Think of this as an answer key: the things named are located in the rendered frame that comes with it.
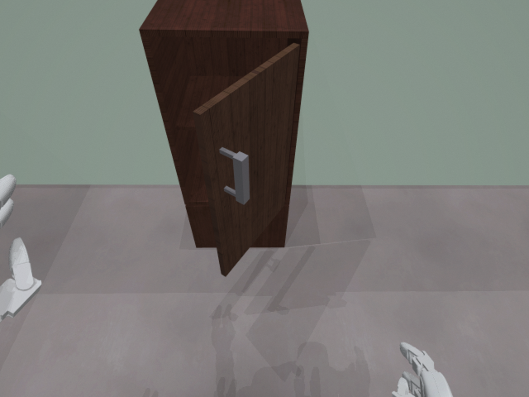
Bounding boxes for right robot hand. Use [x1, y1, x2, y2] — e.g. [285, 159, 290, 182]
[392, 342, 453, 397]

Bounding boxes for left robot hand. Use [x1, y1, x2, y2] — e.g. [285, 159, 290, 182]
[0, 175, 41, 322]

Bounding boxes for cupboard door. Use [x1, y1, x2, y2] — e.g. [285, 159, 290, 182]
[193, 43, 300, 277]

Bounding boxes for handle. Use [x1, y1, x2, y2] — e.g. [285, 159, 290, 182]
[219, 147, 250, 205]

